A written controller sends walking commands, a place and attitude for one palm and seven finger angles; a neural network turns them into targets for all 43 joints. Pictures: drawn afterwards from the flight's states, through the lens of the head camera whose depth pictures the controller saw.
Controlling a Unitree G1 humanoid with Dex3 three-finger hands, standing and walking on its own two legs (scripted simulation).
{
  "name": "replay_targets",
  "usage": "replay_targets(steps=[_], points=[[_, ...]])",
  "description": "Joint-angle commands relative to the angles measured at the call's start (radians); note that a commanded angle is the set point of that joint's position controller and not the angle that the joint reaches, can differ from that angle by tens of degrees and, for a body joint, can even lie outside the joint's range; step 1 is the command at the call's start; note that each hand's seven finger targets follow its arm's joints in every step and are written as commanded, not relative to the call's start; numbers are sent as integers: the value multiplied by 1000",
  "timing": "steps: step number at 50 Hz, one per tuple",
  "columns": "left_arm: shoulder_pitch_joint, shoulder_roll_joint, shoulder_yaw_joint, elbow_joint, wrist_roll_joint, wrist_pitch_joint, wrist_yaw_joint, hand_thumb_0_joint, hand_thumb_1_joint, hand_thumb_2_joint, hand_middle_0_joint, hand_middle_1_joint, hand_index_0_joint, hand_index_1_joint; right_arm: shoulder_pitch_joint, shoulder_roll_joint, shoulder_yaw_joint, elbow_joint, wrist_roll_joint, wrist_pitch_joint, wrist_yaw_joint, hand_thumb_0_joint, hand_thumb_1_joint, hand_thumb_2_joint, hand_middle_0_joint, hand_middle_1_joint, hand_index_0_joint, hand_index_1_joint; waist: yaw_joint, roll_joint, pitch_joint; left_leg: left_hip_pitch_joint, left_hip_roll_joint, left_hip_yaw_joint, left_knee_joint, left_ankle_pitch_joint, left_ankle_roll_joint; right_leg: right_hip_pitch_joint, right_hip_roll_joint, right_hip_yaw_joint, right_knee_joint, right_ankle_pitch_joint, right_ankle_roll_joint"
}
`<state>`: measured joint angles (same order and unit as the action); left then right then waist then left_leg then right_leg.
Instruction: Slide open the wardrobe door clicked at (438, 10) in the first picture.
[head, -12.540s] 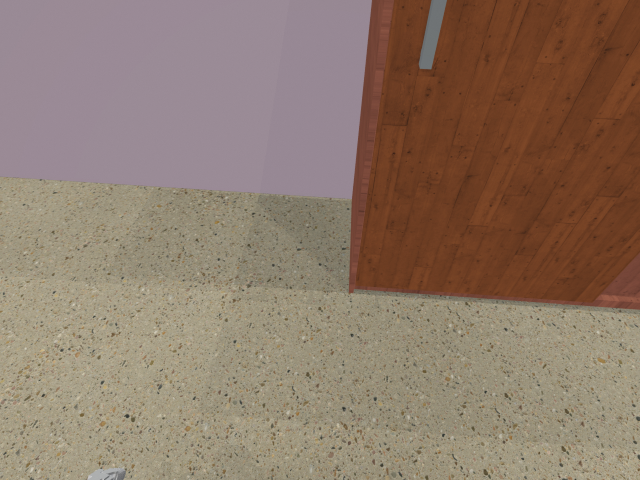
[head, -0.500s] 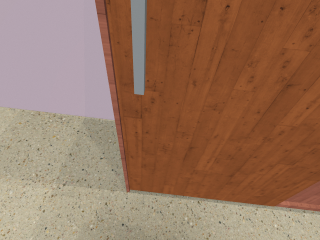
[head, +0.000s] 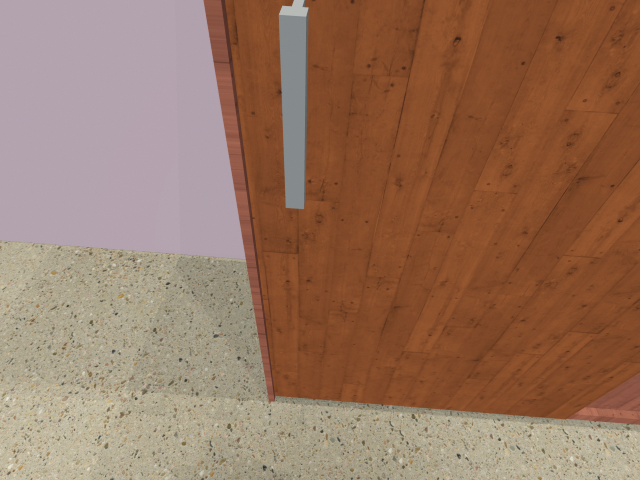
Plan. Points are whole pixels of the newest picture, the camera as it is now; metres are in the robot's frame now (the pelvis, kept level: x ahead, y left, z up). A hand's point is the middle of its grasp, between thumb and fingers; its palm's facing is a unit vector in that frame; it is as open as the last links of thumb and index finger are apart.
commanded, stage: come to a stop and stand still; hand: left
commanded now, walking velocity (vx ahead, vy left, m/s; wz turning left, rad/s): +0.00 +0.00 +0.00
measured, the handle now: (297, 115) +0.45 +0.07 +0.24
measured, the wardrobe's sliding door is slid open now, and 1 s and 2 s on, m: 0.00 0.00 0.00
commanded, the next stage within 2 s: look again from close up in 0.74 s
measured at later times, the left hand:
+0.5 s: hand out of the picture -0.01 +0.17 -0.18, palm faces +0.03 -0.99 -0.14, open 7.3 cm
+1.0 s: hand out of the picture +0.01 +0.21 -0.18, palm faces +0.02 -0.97 -0.22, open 7.3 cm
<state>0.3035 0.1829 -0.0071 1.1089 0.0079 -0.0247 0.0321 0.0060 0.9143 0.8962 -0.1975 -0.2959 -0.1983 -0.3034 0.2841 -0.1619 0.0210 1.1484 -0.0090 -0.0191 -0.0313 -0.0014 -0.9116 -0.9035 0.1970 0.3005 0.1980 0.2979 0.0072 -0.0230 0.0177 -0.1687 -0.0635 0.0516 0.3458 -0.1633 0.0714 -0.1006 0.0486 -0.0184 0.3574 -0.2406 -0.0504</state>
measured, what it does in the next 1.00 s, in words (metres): stands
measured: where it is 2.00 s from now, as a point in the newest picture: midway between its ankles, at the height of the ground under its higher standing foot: outside the picture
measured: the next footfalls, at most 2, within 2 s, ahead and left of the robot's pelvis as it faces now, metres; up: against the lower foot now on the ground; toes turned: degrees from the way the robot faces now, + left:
none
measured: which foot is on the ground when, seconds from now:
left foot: down 0.00-1.00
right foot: down 0.00-1.00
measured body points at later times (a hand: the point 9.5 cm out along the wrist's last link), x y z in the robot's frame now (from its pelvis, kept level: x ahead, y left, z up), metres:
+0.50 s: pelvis +0.01 +0.02 +0.00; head +0.01 +0.03 +0.45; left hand -0.01 +0.22 -0.17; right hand +0.01 -0.21 -0.15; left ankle +0.02 +0.07 -0.75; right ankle -0.03 -0.09 -0.75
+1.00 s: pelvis +0.02 +0.03 -0.01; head +0.01 +0.02 +0.44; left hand +0.01 +0.26 -0.16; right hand +0.02 -0.19 -0.17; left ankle +0.02 +0.07 -0.75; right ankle -0.03 -0.08 -0.75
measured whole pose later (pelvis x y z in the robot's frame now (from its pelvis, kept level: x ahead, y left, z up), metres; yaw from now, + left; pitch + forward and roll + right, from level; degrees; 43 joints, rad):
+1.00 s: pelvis +0.02 +0.03 -0.01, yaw +0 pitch -1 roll +0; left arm 0.33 0.14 -0.03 1.10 0.01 -0.02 0.05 0.01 0.91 0.90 -0.20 -0.30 -0.20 -0.30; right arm 0.31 -0.18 0.02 1.07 -0.01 -0.02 -0.03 0.01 -0.93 -0.90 0.20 0.30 0.20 0.30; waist 0.00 0.04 -0.01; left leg -0.21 -0.11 0.07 0.47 -0.26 0.12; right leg -0.15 0.00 0.00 0.50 -0.34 0.00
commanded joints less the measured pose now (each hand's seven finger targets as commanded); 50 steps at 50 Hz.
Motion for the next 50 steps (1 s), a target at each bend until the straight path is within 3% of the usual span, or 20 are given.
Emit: replay_targets(steps=[1,7,20,26,33,34,35,36,37,38,41,42,45,47,50], points=[[70,76,12,-18,0,-7,3,0,900,900,-200,-300,-200,-300,27,-118,-17,-32,-3,-21,-9,0,-900,-900,200,300,200,300,7,17,54,-6,179,-188,-106,15,-16,-64,-149,125,-63,41,-5],[83,63,9,-5,1,-3,4,0,900,900,-200,-300,-200,-300,49,-109,-18,-22,-3,-21,-10,0,-900,-900,200,300,200,300,5,24,61,-7,180,-196,-118,-14,-14,-74,-147,119,-55,38,-4],[109,41,7,9,5,-7,11,0,900,900,-200,-300,-200,-300,65,-84,-20,-19,0,-28,-16,0,-900,-900,200,300,200,300,-2,14,40,41,176,-170,-74,130,-11,-79,-153,122,-51,101,3],[110,36,6,12,5,-5,12,0,900,900,-200,-300,-200,-300,60,-85,-20,-20,1,-25,-16,0,-900,-900,200,300,200,300,-3,7,78,27,175,-175,-84,94,-12,-96,-152,121,-56,80,5],[116,34,7,12,6,-4,12,0,900,900,-200,-300,-200,-300,58,-78,-21,-19,1,-26,-17,0,-900,-900,200,300,200,300,1,8,69,33,175,-174,-75,119,-10,-83,-154,115,-56,95,7],[140,41,-11,16,28,-32,47,0,900,900,-200,-300,-200,-300,-3,-116,-9,-97,7,-30,0,0,-900,-900,200,300,200,300,3,101,96,-12,173,-144,116,384,-44,-148,-167,114,-14,267,26],[115,71,0,-25,9,-26,43,0,900,900,-200,-300,-200,-300,43,-79,-10,-113,-1,-18,5,0,-900,-900,200,300,200,300,-24,101,29,-13,154,-155,92,93,-49,-122,-170,132,-2,41,-12],[88,63,-4,-40,7,-20,35,0,900,900,-200,-300,-200,-300,63,-92,-13,-120,-4,-12,4,0,-900,-900,200,300,200,300,-33,125,27,-58,152,-177,65,-31,-39,-125,-150,123,24,-62,-26],[96,57,-4,-49,7,-17,29,0,900,900,-200,-300,-200,-300,59,-92,-15,-132,-5,-11,6,0,-900,-900,200,300,200,300,-27,145,5,-70,156,-197,44,-47,-26,-115,-132,113,46,-70,-29],[112,58,-3,-47,6,-24,24,0,900,900,-200,-300,-200,-300,50,-86,-11,-139,-7,-18,6,0,-900,-900,200,300,200,300,-10,208,-35,-63,149,-201,48,45,-18,-77,-132,105,63,3,-33],[97,42,-7,-39,1,-14,22,0,900,900,-200,-300,-200,-300,65,-100,-14,-149,-2,-19,-1,0,-900,-900,200,300,200,300,-14,30,0,-50,164,-217,37,79,-5,-101,-116,98,73,-17,-25],[94,32,-8,-39,1,-10,22,0,900,900,-200,-300,-200,-300,68,-107,-16,-148,-2,-19,-2,0,-900,-900,200,300,200,300,-16,4,28,-54,166,-219,24,57,-3,-119,-113,100,71,-30,-22],[86,41,-7,-40,2,-5,20,0,900,900,-200,-300,-200,-300,67,-110,-16,-137,-3,-19,-1,0,-900,-900,200,300,200,300,-13,-4,76,-70,160,-217,-7,27,0,-132,-118,104,69,-30,-17],[89,44,-6,-42,3,0,20,0,900,900,-200,-300,-200,-300,65,-114,-17,-130,-4,-20,-1,0,-900,-900,200,300,200,300,-9,-11,78,-65,166,-225,-29,-2,3,-132,-115,105,70,-33,-13],[90,54,-4,-42,2,0,20,0,900,900,-200,-300,-200,-300,60,-115,-16,-118,-4,-23,-2,0,-900,-900,200,300,200,300,-6,-8,68,-45,160,-207,-25,52,3,-118,-123,112,66,5,-12]])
